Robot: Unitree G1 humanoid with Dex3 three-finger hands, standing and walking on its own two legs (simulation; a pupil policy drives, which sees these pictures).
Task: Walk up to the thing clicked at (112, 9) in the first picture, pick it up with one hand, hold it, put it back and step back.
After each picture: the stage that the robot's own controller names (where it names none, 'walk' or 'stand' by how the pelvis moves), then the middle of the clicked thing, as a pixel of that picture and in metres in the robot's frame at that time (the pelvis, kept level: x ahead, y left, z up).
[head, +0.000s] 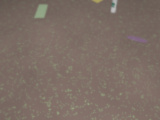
stand; (114, 3) +2.18 -0.49 -0.65
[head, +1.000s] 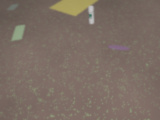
walk; (91, 15) +2.08 -0.04 -0.62
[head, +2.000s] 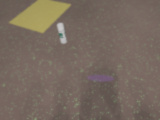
walk; (62, 33) +1.47 +0.29 -0.64
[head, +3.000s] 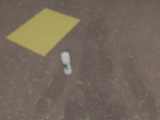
walk; (66, 63) +0.98 +0.21 -0.65
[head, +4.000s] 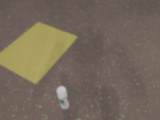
walk; (63, 98) +0.62 +0.20 -0.63
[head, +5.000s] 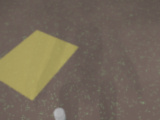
stand; (61, 119) +0.47 +0.19 -0.63
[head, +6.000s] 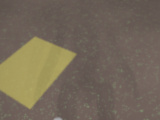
stand; out of the picture +0.43 +0.19 -0.65
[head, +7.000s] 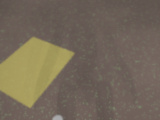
stand; out of the picture +0.45 +0.19 -0.66
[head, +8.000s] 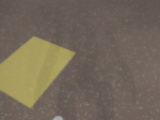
stand; out of the picture +0.44 +0.19 -0.66
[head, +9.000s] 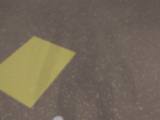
stand; out of the picture +0.44 +0.18 -0.66
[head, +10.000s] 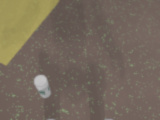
go down; (43, 87) +0.47 +0.20 -0.50
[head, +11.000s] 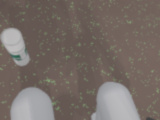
go down; (17, 50) +0.50 +0.25 -0.26
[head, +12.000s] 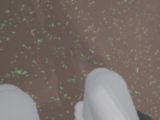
close in; out of the picture +0.48 +0.28 -0.18
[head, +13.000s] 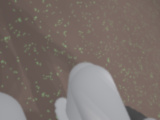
close; out of the picture +0.47 +0.31 -0.16
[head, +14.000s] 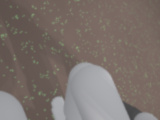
lift; out of the picture +0.45 +0.30 -0.17
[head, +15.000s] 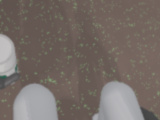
lift; (3, 65) +0.36 +0.26 -0.05
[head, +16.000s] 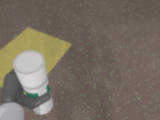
hold; (37, 87) +0.32 +0.15 +0.08
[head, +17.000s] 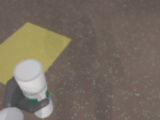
hold; (37, 93) +0.31 +0.16 +0.03
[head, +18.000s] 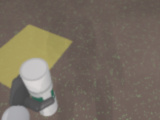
crouch; (42, 91) +0.32 +0.15 +0.03
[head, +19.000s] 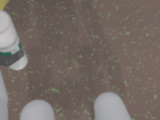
crouch; (9, 46) +0.46 +0.21 -0.04
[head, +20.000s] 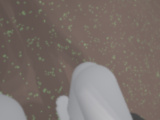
lower; out of the picture +0.45 +0.31 -0.17
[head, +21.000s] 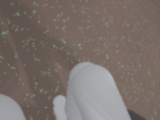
lower; out of the picture +0.46 +0.32 -0.17
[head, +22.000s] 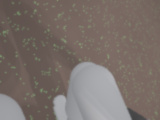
lower; out of the picture +0.46 +0.33 -0.17
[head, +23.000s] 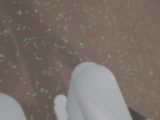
lower; out of the picture +0.46 +0.33 -0.17
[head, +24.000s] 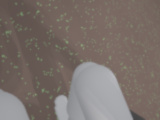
loosen; out of the picture +0.46 +0.31 -0.17
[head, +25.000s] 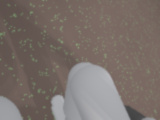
withdraw; out of the picture +0.47 +0.31 -0.18
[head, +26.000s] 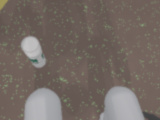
walk; (35, 54) +0.50 +0.23 -0.31
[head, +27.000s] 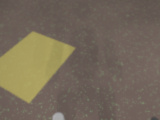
stand; out of the picture +0.44 +0.17 -0.59
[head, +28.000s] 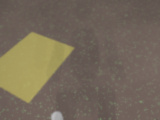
stand; out of the picture +0.45 +0.19 -0.60
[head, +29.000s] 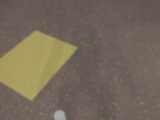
stand; out of the picture +0.45 +0.18 -0.62
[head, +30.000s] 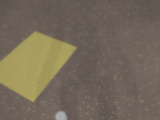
walk; out of the picture +0.45 +0.18 -0.65
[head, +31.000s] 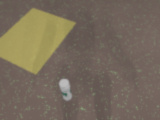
walk; (65, 90) +0.59 +0.17 -0.64
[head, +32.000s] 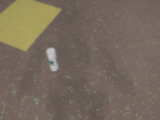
walk; (52, 60) +0.89 +0.25 -0.63
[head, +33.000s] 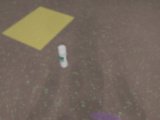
stand; (63, 56) +1.10 +0.21 -0.64
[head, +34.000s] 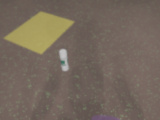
stand; (64, 60) +1.10 +0.21 -0.66
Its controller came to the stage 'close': yes
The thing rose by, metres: 0.67
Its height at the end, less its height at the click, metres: +0.00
